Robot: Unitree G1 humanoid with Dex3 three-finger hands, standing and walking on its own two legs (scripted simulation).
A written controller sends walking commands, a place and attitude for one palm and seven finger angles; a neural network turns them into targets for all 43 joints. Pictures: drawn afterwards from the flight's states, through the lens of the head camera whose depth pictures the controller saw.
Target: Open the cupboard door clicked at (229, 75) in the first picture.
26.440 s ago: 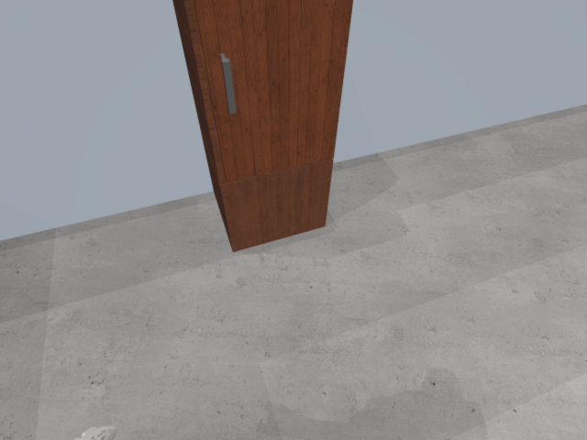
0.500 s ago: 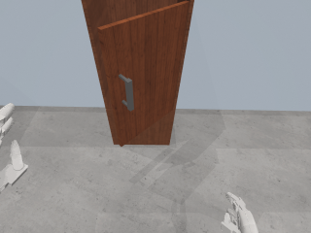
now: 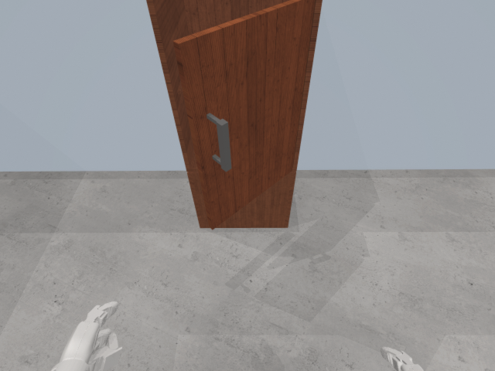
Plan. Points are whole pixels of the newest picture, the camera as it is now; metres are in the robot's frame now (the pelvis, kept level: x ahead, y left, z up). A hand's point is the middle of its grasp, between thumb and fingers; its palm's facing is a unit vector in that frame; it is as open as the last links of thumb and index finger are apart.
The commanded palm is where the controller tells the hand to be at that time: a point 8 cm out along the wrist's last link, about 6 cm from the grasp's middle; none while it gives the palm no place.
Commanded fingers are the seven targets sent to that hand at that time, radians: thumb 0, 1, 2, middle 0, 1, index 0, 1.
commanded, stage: let the arm hang, fingers relaxed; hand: left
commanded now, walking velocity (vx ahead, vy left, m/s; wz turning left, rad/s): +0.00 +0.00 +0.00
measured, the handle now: (219, 143) +0.60 +0.10 +0.02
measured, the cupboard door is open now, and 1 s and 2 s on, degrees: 44 44 44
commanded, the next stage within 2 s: look to check the result in 0.92 s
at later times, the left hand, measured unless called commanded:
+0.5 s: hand out of the picture -0.07 +0.17 -0.16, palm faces +0.05 -0.97 -0.22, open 7.3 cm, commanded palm none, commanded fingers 0.00 0.90 0.90 -0.20 -0.30 -0.20 -0.30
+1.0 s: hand out of the picture +0.02 +0.14 -0.17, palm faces +0.05 -0.98 -0.18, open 7.3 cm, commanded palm none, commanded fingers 0.00 0.90 0.90 -0.20 -0.30 -0.20 -0.30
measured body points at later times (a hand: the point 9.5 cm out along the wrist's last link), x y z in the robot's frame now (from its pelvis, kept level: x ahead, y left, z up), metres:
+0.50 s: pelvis +0.01 -0.02 +0.01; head +0.02 -0.02 +0.46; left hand -0.07 +0.22 -0.14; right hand +0.00 -0.22 -0.16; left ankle +0.07 +0.09 -0.73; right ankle -0.01 -0.13 -0.73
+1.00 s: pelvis +0.02 -0.03 +0.01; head +0.03 -0.03 +0.46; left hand +0.02 +0.19 -0.15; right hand +0.01 -0.24 -0.15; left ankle +0.07 +0.09 -0.73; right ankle -0.01 -0.13 -0.73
